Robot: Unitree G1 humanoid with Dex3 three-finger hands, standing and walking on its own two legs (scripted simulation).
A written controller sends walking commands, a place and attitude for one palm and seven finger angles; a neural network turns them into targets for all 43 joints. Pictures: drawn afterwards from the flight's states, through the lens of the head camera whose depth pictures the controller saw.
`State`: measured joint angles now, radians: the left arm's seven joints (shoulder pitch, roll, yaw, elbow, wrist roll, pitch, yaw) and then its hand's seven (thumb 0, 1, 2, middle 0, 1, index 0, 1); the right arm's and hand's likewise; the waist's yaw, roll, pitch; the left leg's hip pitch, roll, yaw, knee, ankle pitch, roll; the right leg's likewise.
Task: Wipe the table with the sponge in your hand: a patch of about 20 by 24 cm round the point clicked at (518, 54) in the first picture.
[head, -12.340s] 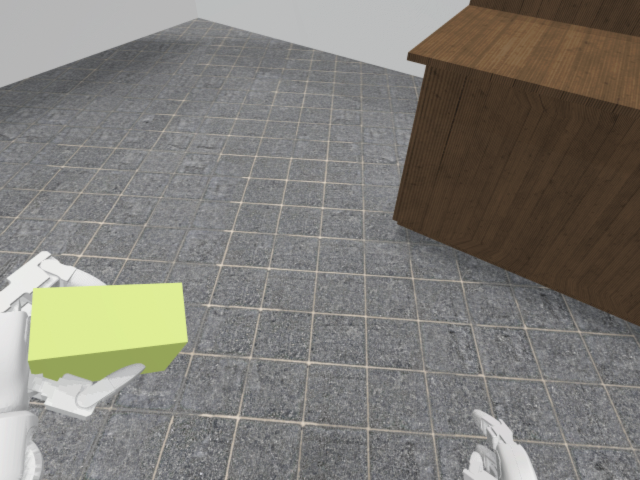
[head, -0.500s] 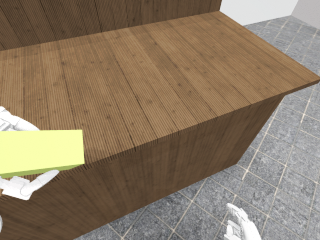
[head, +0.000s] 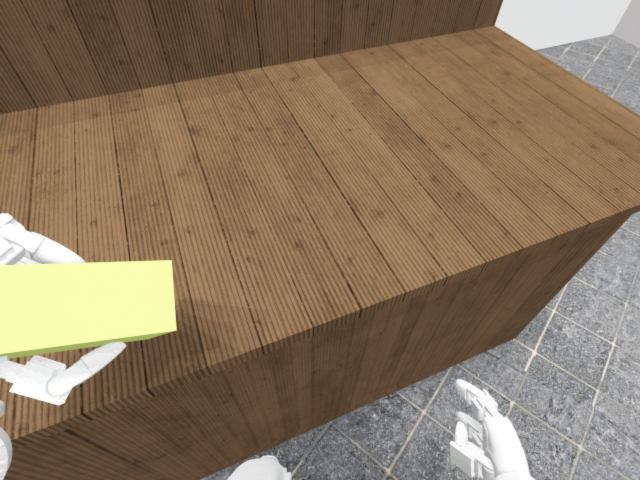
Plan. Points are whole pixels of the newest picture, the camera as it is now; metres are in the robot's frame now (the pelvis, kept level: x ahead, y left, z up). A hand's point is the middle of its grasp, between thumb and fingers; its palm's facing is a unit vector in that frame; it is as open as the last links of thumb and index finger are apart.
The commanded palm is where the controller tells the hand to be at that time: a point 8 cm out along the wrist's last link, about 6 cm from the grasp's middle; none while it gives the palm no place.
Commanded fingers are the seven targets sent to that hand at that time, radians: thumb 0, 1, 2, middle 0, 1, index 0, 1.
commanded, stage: come to a stop and stand still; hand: left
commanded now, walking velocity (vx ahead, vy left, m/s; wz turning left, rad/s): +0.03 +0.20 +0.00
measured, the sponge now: (111, 308) +0.23 +0.20 +0.17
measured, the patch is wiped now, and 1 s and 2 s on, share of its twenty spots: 0.00 0.00 0.00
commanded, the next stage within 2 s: look again from close up in 1.34 s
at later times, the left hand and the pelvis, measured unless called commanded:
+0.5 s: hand out of the picture +0.19 +0.32 +0.19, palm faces +0.41 -0.82 -0.40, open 10.1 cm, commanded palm +0.14 +0.35 +0.20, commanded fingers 0.00 0.10 1.30 -1.20 -1.60 -1.20 -1.60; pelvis -0.02 +0.07 +0.02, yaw +0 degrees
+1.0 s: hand out of the picture +0.24 +0.34 +0.17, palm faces +0.29 -0.85 -0.44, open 10.1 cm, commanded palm +0.18 +0.37 +0.20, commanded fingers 0.00 0.10 1.30 -1.20 -1.60 -1.20 -1.60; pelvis +0.01 +0.10 +0.02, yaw -2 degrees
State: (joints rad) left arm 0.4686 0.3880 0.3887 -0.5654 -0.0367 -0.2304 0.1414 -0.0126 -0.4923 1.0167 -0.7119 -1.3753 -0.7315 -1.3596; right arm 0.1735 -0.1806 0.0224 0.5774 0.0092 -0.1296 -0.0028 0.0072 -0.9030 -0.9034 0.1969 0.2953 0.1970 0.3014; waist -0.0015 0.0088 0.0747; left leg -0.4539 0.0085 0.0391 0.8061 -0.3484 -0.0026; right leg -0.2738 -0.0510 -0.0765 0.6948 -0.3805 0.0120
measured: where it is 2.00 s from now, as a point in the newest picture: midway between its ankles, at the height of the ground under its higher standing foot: outside the picture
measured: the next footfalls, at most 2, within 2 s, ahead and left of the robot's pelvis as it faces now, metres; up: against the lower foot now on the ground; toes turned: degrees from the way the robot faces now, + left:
right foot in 0.44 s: +0.02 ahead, -0.03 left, +0.00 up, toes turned -2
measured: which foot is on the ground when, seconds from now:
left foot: down 0.00-1.00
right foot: down 0.00-0.14, up 0.16-0.42, down 0.44-1.00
